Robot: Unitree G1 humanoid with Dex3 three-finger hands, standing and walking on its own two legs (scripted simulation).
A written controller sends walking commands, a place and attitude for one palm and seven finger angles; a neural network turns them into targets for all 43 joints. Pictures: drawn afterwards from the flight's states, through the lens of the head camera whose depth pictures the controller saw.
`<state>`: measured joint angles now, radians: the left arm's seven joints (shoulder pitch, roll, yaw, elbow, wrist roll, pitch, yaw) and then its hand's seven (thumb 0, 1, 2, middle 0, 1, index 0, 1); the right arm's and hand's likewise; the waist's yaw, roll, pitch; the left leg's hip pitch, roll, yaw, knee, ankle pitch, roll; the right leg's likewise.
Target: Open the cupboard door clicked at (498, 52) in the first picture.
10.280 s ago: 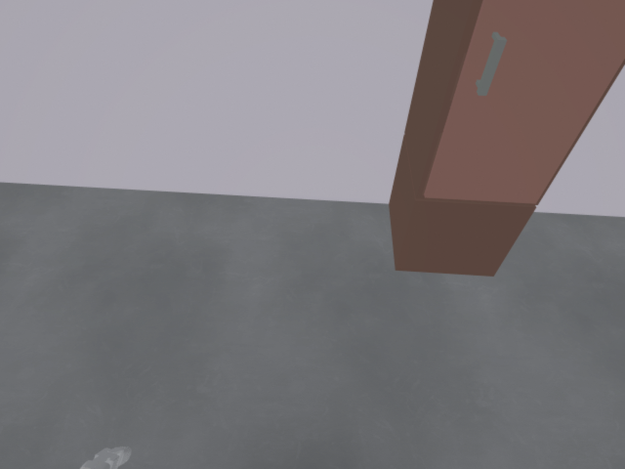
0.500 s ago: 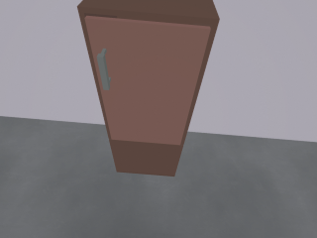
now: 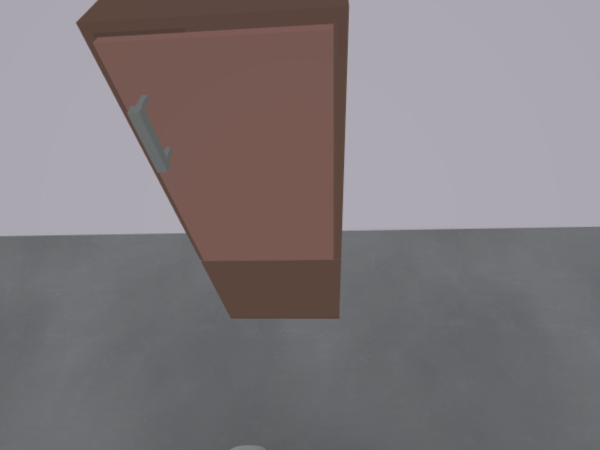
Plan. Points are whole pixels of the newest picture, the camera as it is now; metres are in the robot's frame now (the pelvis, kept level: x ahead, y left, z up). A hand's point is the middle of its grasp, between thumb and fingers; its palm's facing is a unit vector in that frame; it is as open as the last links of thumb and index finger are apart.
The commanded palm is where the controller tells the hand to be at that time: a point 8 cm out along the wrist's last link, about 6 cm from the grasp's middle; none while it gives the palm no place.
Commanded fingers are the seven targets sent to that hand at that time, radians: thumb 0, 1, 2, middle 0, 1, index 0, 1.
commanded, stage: come to a stop and stand still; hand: left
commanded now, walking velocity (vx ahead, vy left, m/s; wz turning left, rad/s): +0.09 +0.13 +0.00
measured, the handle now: (153, 134) +0.58 +0.29 +0.10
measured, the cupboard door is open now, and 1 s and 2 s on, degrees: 0 0 0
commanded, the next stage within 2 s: look again from close up in 0.48 s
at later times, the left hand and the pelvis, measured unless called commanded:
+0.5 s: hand out of the picture -0.04 +0.22 -0.17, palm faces +0.04 -0.98 -0.18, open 7.4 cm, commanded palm none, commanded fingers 0.00 0.90 0.90 -0.20 -0.30 -0.20 -0.30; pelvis -0.02 +0.04 +0.01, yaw -1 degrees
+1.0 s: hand out of the picture +0.06 +0.18 -0.17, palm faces +0.00 -0.97 -0.25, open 7.3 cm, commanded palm none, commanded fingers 0.00 0.90 0.90 -0.20 -0.30 -0.20 -0.30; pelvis +0.02 +0.00 -0.01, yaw -1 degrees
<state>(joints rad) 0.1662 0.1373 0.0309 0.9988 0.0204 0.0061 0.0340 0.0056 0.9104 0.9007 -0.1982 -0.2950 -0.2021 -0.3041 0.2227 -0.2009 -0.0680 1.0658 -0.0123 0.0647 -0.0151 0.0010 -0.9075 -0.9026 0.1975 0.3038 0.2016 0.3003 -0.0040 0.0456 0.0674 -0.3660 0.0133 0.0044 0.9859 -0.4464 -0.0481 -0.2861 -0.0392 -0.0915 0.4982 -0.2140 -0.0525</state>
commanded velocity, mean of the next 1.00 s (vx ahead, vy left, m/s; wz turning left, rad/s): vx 0.05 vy -0.04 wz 0.00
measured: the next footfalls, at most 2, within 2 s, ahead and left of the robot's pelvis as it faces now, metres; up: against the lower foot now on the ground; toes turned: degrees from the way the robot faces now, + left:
left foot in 0.26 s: +0.01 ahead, +0.12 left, +0.00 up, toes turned +2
right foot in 0.60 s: +0.03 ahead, -0.09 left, +0.00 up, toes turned -5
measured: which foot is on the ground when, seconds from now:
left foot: up 0.00-0.24, down 0.26-1.00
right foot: down 0.00-0.28, up 0.30-0.58, down 0.60-1.00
